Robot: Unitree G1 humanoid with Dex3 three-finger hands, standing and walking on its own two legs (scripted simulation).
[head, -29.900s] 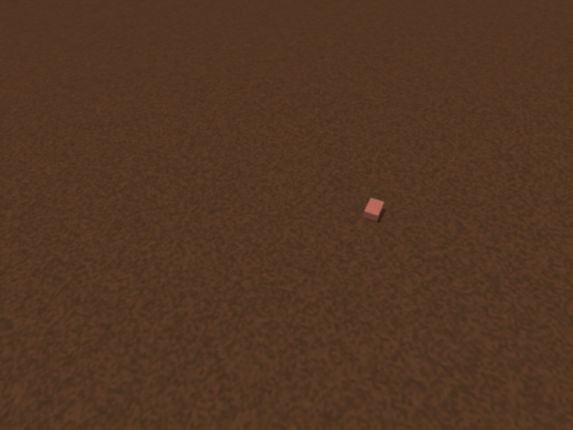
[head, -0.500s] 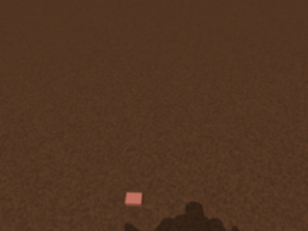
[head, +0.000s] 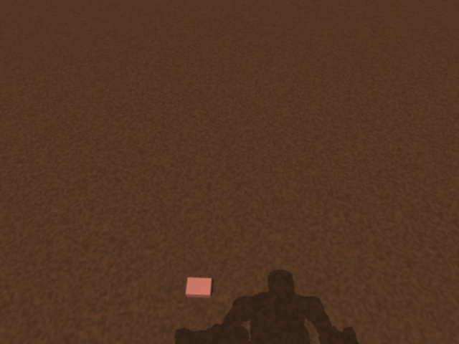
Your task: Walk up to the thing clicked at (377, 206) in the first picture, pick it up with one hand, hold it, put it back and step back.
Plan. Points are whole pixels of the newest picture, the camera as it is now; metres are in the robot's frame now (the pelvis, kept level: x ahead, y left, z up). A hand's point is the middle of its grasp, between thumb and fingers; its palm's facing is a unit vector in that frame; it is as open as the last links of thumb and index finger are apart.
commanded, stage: walk up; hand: left
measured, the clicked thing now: (199, 287) +0.46 +0.18 -0.75
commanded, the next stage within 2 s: stand in 1.68 s
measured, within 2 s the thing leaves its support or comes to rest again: neither
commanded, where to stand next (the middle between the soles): +0.06 -0.05 m, yaw -3 degrees
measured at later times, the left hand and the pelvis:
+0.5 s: hand out of the picture +0.14 +0.25 -0.16, palm faces +0.04 -0.92 -0.38, open 7.4 cm; pelvis -0.04 +0.00 -0.03, yaw +6 degrees
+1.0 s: hand out of the picture -0.08 +0.28 -0.14, palm faces -0.04 -0.93 -0.37, open 7.4 cm; pelvis -0.09 -0.01 +0.01, yaw +0 degrees
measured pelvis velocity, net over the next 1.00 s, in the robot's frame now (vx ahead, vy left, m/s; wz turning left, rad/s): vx -0.09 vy -0.01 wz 0.01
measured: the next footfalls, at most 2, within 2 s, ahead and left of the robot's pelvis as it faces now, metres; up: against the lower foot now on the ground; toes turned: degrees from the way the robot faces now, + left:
right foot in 0.20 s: +0.16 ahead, -0.13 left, +0.00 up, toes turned +0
left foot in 0.54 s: -0.05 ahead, +0.12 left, +0.00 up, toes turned +4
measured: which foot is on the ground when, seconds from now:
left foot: down 0.00-0.22, up 0.24-0.52, down 0.54-1.00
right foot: up 0.00-0.18, down 0.20-0.58, up 0.60-1.00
